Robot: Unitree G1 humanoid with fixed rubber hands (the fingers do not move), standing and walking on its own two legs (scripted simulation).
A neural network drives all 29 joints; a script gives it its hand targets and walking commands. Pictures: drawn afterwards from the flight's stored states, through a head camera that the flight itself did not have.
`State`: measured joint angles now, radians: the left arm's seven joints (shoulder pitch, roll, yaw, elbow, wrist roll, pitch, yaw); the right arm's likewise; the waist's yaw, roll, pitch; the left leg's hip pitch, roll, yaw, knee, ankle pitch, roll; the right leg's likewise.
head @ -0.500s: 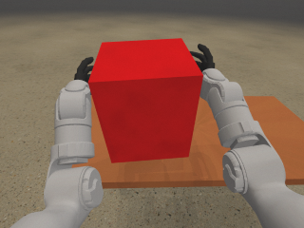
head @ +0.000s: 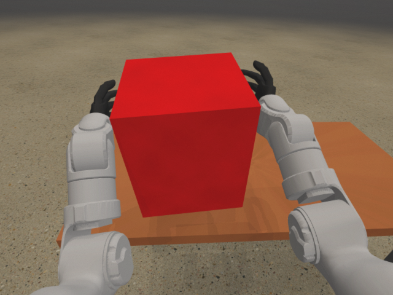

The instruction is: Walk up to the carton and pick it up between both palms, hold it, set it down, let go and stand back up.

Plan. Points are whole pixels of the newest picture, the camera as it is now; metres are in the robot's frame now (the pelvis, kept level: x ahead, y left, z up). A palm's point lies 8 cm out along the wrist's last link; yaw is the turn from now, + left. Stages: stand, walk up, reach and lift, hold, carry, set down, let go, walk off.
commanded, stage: hold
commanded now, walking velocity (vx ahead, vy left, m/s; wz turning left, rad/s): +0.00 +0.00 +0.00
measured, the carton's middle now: (186, 136) +0.37 -0.01 +0.21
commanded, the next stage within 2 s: set down in 1.52 s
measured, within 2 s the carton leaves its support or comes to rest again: neither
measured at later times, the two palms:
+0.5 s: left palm (101, 116) +0.36 +0.15 +0.27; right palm (263, 94) +0.36 -0.15 +0.30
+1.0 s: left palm (98, 122) +0.36 +0.15 +0.26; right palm (260, 98) +0.36 -0.15 +0.30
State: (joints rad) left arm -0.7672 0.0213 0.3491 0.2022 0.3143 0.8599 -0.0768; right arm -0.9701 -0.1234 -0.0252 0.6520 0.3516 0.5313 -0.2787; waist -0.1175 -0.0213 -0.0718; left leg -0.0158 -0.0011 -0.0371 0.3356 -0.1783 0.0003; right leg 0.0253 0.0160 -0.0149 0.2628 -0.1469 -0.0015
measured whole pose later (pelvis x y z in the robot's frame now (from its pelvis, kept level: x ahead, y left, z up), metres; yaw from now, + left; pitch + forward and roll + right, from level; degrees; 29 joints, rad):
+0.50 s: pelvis -0.01 -0.01 +0.00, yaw +0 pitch -6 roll -1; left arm -0.85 0.05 0.35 0.35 0.30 0.82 -0.06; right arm -1.06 -0.12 -0.08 0.79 0.29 0.51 -0.25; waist -0.10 -0.03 -0.11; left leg -0.06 0.00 -0.04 0.32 -0.15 -0.01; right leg -0.03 0.02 -0.02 0.28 -0.14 -0.01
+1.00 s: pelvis +0.00 +0.00 +0.00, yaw +0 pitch -9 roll -1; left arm -0.78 0.02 0.36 0.23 0.33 0.85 -0.08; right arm -0.99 -0.12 -0.05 0.69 0.33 0.54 -0.26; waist -0.11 -0.04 -0.08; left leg -0.01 0.00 -0.04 0.33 -0.17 0.00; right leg 0.04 0.02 -0.01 0.26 -0.15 -0.01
